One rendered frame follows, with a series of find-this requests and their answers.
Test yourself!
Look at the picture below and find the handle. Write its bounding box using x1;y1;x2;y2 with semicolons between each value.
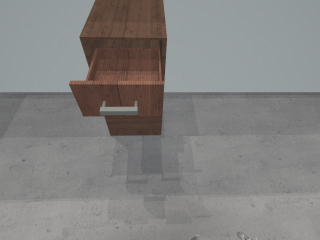
99;101;138;115

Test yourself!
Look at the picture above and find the drawer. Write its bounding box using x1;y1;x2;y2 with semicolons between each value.
69;48;164;117

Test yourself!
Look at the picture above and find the cabinet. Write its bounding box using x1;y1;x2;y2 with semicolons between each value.
79;0;167;136

